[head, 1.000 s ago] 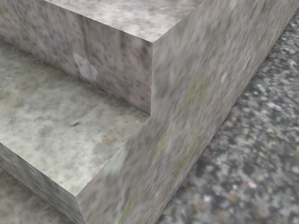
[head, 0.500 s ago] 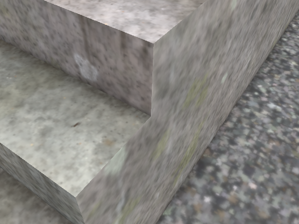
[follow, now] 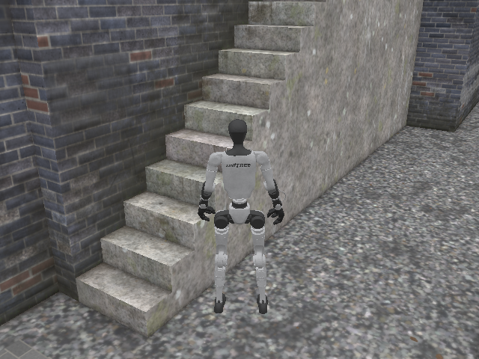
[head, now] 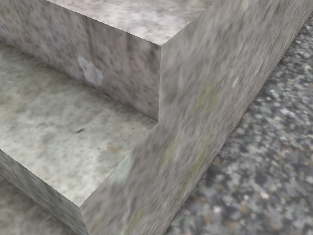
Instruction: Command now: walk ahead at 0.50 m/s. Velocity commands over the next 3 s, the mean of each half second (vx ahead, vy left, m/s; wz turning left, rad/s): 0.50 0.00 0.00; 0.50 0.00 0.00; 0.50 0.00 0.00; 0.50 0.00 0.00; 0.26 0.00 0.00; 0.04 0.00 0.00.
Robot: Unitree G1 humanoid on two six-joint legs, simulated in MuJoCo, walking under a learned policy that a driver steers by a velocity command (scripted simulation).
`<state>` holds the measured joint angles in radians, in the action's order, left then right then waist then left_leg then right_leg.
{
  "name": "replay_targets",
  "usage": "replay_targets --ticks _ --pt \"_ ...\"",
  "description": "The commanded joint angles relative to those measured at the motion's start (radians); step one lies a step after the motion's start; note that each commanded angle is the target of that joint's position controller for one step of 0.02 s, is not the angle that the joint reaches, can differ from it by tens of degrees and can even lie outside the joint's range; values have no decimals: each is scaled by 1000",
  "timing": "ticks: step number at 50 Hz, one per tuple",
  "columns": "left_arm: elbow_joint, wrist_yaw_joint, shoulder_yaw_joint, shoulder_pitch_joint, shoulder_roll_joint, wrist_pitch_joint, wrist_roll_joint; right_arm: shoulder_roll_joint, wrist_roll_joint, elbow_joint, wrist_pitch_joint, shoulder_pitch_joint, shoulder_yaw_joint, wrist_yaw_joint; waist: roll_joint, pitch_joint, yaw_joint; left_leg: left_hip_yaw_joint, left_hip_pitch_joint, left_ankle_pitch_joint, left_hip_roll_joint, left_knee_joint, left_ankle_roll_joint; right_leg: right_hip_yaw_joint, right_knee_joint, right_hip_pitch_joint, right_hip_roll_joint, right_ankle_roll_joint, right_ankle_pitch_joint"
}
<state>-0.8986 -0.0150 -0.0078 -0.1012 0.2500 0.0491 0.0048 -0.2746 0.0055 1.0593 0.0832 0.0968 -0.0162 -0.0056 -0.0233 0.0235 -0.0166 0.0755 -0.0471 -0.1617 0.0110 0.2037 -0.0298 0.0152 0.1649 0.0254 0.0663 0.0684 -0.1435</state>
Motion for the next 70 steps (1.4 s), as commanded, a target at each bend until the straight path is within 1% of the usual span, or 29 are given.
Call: replay_targets --ticks 1,70 --pt "40 10 30 33 124 1 2 -133 -1 -46 11 -42 23 3 6 34 -5 49 -27 217 65 -14 -3 37 14 -40 49 -8 258" --pt "38 11 32 24 126 -2 1 -136 -2 -49 11 -41 22 3 7 33 -7 58 -29 229 62 -11 -5 32 12 -47 49 -2 260"
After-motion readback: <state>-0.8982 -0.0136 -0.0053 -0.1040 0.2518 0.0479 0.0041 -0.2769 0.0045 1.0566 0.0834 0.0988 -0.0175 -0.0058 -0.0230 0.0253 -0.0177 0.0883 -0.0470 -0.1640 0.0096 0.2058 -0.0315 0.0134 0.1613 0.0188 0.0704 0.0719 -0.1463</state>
